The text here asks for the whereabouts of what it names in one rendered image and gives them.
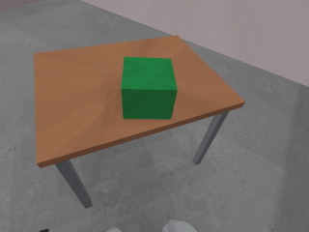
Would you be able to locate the table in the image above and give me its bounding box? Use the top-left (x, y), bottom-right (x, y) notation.
top-left (34, 35), bottom-right (245, 209)

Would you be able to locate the right robot thigh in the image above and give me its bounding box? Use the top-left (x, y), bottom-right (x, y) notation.
top-left (162, 220), bottom-right (197, 232)

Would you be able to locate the carton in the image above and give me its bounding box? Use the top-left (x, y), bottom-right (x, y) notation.
top-left (121, 56), bottom-right (178, 120)

